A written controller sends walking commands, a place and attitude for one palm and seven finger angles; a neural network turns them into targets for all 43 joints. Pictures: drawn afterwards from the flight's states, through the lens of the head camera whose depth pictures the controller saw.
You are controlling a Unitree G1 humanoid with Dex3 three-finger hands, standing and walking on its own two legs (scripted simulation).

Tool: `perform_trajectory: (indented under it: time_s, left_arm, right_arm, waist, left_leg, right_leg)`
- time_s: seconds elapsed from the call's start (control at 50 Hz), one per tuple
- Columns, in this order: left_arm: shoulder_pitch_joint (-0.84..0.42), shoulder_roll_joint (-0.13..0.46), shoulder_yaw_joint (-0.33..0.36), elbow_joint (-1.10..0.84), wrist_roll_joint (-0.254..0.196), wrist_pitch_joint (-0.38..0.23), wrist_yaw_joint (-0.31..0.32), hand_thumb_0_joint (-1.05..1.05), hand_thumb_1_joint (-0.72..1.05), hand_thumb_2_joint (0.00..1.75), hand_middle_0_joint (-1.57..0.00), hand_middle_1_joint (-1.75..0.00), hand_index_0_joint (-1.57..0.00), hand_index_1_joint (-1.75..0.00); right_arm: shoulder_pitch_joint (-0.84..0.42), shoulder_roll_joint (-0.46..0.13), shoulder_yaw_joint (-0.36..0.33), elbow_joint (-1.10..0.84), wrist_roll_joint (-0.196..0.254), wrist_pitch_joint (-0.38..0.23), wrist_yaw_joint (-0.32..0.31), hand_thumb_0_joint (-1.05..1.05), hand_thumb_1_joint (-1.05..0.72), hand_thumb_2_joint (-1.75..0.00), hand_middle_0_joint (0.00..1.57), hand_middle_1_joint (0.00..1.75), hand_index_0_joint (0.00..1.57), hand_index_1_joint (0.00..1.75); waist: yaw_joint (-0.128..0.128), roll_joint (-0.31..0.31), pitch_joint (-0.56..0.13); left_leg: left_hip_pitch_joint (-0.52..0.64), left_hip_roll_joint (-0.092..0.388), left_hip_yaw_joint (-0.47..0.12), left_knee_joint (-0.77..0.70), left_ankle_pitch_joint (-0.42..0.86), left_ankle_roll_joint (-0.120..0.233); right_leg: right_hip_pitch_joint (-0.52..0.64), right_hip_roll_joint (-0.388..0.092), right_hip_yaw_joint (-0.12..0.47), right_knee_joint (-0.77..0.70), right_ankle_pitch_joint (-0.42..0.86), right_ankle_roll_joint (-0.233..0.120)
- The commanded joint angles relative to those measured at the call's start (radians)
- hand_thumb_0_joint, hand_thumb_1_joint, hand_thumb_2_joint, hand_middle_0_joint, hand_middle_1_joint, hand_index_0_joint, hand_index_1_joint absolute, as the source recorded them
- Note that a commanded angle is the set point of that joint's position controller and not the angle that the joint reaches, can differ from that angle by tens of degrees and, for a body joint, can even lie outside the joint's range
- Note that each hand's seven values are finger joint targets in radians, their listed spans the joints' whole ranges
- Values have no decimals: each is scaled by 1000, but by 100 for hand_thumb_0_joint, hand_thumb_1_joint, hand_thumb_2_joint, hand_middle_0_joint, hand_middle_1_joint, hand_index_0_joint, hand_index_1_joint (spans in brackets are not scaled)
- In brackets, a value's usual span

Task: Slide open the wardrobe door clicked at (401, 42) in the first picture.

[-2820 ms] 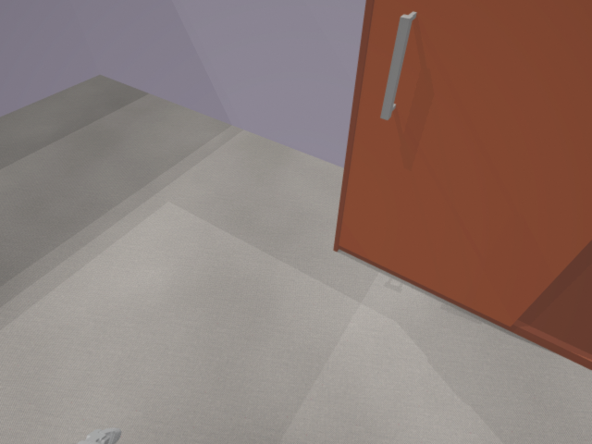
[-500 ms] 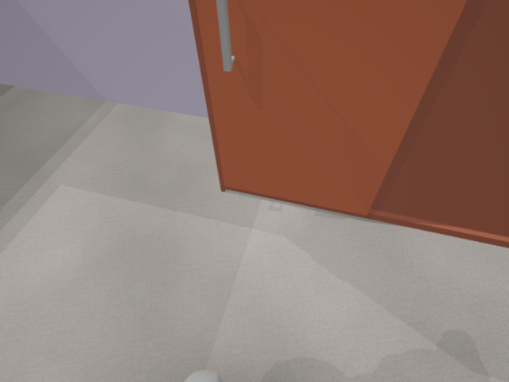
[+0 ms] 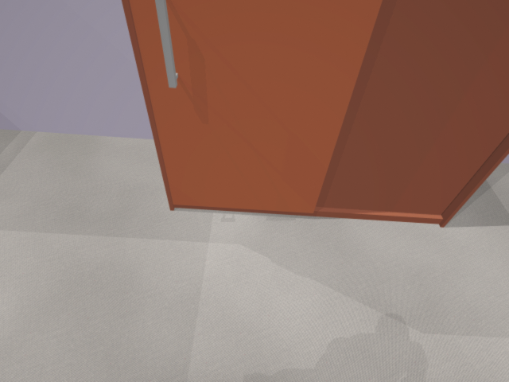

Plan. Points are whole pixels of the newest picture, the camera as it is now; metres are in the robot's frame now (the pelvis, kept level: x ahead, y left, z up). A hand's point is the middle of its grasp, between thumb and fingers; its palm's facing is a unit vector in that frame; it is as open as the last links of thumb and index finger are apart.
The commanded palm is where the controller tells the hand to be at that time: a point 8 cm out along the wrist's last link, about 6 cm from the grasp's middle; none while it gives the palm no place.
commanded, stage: take the last steps up to it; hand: left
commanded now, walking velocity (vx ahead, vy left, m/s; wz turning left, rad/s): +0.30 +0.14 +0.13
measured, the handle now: (169, 42) +0.98 +0.30 +0.08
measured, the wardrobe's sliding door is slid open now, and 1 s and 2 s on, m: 0.00 0.00 0.00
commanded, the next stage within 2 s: come to a stop and stand still in 1.32 s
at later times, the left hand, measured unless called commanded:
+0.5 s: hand out of the picture +0.01 +0.21 -0.19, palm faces +0.16 -0.97 -0.16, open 7.3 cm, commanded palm none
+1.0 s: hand (111, 266) +0.38 +0.33 -0.16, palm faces +0.04 -0.98 -0.18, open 7.3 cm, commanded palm none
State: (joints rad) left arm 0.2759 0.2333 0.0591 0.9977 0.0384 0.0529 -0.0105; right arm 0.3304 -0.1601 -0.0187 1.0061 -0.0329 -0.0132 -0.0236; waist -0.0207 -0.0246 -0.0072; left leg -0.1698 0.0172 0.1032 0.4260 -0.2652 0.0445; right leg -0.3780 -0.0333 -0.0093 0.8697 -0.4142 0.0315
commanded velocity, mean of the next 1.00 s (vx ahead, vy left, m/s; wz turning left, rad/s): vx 0.30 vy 0.07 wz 0.00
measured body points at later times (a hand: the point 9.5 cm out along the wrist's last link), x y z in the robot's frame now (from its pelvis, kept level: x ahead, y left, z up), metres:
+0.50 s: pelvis +0.12 +0.06 -0.02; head +0.14 +0.08 +0.43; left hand +0.01 +0.26 -0.18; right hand +0.20 -0.18 -0.16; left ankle +0.24 +0.20 -0.72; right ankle -0.01 -0.13 -0.74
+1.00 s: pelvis +0.29 +0.15 +0.00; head +0.29 +0.14 +0.45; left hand +0.37 +0.38 -0.15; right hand +0.26 -0.06 -0.16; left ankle +0.24 +0.21 -0.74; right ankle +0.37 +0.01 -0.70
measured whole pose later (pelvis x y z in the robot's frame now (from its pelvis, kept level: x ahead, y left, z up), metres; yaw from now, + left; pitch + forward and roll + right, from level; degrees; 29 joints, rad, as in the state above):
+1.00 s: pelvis +0.29 +0.15 +0.00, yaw +1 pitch -1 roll +2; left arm 0.17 0.15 0.07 1.00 0.04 0.01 -0.01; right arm 0.37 -0.12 -0.04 1.11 -0.03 -0.06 -0.01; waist -0.03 -0.01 0.00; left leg -0.06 -0.05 0.23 0.32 -0.26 0.08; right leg -0.51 -0.13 -0.07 0.82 -0.22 0.02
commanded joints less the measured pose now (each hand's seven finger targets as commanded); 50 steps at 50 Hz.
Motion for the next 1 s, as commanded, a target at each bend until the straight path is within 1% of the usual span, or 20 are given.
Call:
perform_trajectory:
  time_s: [0.0, 0.04, 0.06, 0.08, 0.1, 0.12, 0.14, 0.2, 0.26, 0.42, 0.46, 0.48, 0.5, 0.52, 0.54, 0.56, 0.62, 0.72, 0.88, 0.98]
  left_arm:
    - [-83, -2, -14, -90, -11, -51, -6, 0, 90, 90, -20, -30, -20, -30]
    - [15, -3, -10, -43, -12, -63, -3, 0, 90, 90, -20, -30, -20, -30]
    - [73, 34, 1, -15, -10, -74, 6, 0, 90, 90, -20, -30, -20, -30]
    - [173, 114, 18, 17, -3, -85, 19, 0, 90, 90, -20, -30, -20, -30]
    - [275, 186, 36, 41, -11, -86, 27, 0, 90, 90, -20, -30, -20, -30]
    - [266, 175, 33, 47, -16, -86, 33, 0, 90, 90, -20, -30, -20, -30]
    - [207, 151, 33, 42, -17, -99, 35, 0, 90, 90, -20, -30, -20, -30]
    - [136, 45, 9, 38, -12, -112, 39, 0, 90, 90, -20, -30, -20, -30]
    - [136, 49, 5, 49, -12, -127, 37, 0, 90, 90, -20, -30, -20, -30]
    - [147, 97, 15, 82, 1, -134, 43, 0, 90, 90, -20, -30, -20, -30]
    - [127, 119, 26, 77, 6, -129, 43, 0, 90, 90, -20, -30, -20, -30]
    - [134, 114, 27, 82, 3, -123, 42, 0, 90, 90, -20, -30, -20, -30]
    - [182, 75, 22, 87, -6, -119, 36, 0, 90, 90, -20, -30, -20, -30]
    - [250, 15, 18, 76, -24, -110, 24, 0, 90, 90, -20, -30, -20, -30]
    - [197, -1, 9, 41, -24, -103, 26, 0, 90, 90, -20, -30, -20, -30]
    - [146, 3, 9, 25, -30, -101, 27, 0, 90, 90, -20, -30, -20, -30]
    - [67, -9, 17, 48, -12, -100, 7, 0, 90, 90, -20, -30, -20, -30]
    - [136, -49, 14, 55, -2, -54, 5, 0, 90, 90, -20, -30, -20, -30]
    - [-90, -28, 19, -43, -3, -56, -5, 0, 90, 90, -20, -30, -20, -30]
    - [-197, -48, 9, -80, -4, -69, -4, 0, 90, 90, -20, -30, -20, -30]
  right_arm:
    - [112, -179, -43, 9, 2, -14, -4, 0, -90, -90, 20, 30, 20, 30]
    - [92, -165, -39, 20, 11, -13, 0, 0, -90, -90, 20, 30, 20, 30]
    - [82, -131, -33, 23, 18, -18, 5, 0, -90, -90, 20, 30, 20, 30]
    - [65, -76, -19, 0, 26, -25, 10, 0, -90, -90, 20, 30, 20, 30]
    - [-21, -93, -24, -48, 10, -24, 14, 0, -90, -90, 20, 30, 20, 30]
    - [-62, -130, -38, -58, -3, -19, 21, 0, -90, -90, 20, 30, 20, 30]
    - [-49, -124, -43, -43, -3, -10, 29, 0, -90, -90, 20, 30, 20, 30]
    - [-4, -74, -44, -4, -5, 4, 44, 0, -90, -90, 20, 30, 20, 30]
    - [14, -49, -47, -3, 5, 15, 58, 0, -90, -90, 20, 30, 20, 30]
    - [-139, -48, -44, -84, 16, 0, 88, 0, -90, -90, 20, 30, 20, 30]
    - [-61, -75, -51, -68, 15, -14, 83, 0, -90, -90, 20, 30, 20, 30]
    - [60, -104, -60, -26, 7, -21, 73, 0, -90, -90, 20, 30, 20, 30]
    - [229, -194, -79, 20, -5, -27, 57, 0, -90, -90, 20, 30, 20, 30]
    - [313, -317, -106, 43, -7, -37, 40, 0, -90, -90, 20, 30, 20, 30]
    - [310, -338, -104, 51, 9, -29, 22, 0, -90, -90, 20, 30, 20, 30]
    - [206, -309, -97, 31, 13, -22, 15, 0, -90, -90, 20, 30, 20, 30]
    - [11, -142, -51, -13, 7, -49, 7, 0, -90, -90, 20, 30, 20, 30]
    - [-39, -87, -47, -2, 10, -65, 3, 0, -90, -90, 20, 30, 20, 30]
    - [71, -103, -54, 47, 7, -69, 1, 0, -90, -90, 20, 30, 20, 30]
    - [158, -93, -48, 93, 1, -65, -2, 0, -90, -90, 20, 30, 20, 30]
  waist:
    - [-19, 184, 59]
    - [35, 132, 35]
    - [63, 60, 21]
    - [106, -141, 2]
    - [155, -228, 34]
    - [141, -115, 88]
    - [114, -185, 131]
    - [51, -98, 222]
    - [28, -120, 201]
    - [30, -163, 201]
    - [-9, -140, 139]
    - [-57, -80, 63]
    - [-108, 107, -86]
    - [-108, 440, -207]
    - [-110, 456, -220]
    - [-83, 365, -168]
    - [-18, 137, 26]
    - [56, 104, 70]
    - [6, 20, 130]
    - [-36, 54, 143]
  left_leg:
    - [29, 228, -272, -175, -37, 135]
    - [-78, 170, -211, -86, -82, 87]
    - [-224, 128, -164, 17, -87, 52]
    - [-439, 35, -42, 223, -202, -4]
    - [-574, 11, -20, 421, -324, -35]
    - [-596, 50, -89, 523, -259, -36]
    - [-580, 76, -108, 564, -173, -36]
    - [-550, 109, -88, 611, -25, -58]
    - [-515, 101, -41, 591, 65, -80]
    - [-357, 109, 2, 313, 124, -59]
    - [-194, 84, 14, 236, 54, -39]
    - [-5, 45, 34, 169, 70, -32]
    - [205, 83, -13, 130, 72, -29]
    - [372, 325, -376, 6, 101, 28]
    - [355, 391, -541, -137, 50, 63]
    - [255, 406, -494, -173, -89, 75]
    - [-40, 319, -298, -185, -14, 66]
    - [-167, 277, -159, -286, -52, 94]
    - [32, 301, -166, -322, -12, 138]
    - [130, 303, -133, -258, 163, 138]
  right_leg:
    - [14, 16, -88, -264, -48, -24]
    - [226, 22, -109, -448, 104, -30]
    - [411, -48, -33, -515, 137, -53]
    - [591, -260, 201, -592, 2, -115]
    - [563, -451, 470, -707, -94, -204]
    - [471, -467, 462, -741, -181, -237]
    - [373, -421, 423, -769, -233, -211]
    - [265, -342, 197, -751, 16, -162]
    - [256, -285, 33, -747, 191, -124]
    - [207, -291, -77, -688, 282, -90]
    - [203, -295, -89, -561, 349, -89]
    - [171, -252, -138, -377, 419, -69]
    - [139, -183, -168, -101, 333, -47]
    - [-88, -6, -194, 240, -166, -11]
    - [-193, 20, -49, 436, -225, -35]
    - [-207, -44, -3, 534, -149, -56]
    - [-208, -125, -1, 487, 79, -45]
    - [-147, -121, -12, 329, 164, -24]
    - [-252, -125, -24, 10, 214, -7]
    - [-222, -92, -69, -149, 153, -18]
